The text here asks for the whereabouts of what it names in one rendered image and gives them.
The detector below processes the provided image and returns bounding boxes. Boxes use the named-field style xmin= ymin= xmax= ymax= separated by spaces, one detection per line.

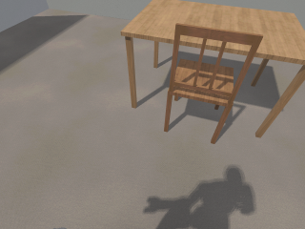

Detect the chair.
xmin=164 ymin=23 xmax=263 ymax=144

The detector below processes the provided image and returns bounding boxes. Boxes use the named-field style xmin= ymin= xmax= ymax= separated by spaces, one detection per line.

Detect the table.
xmin=120 ymin=0 xmax=305 ymax=138

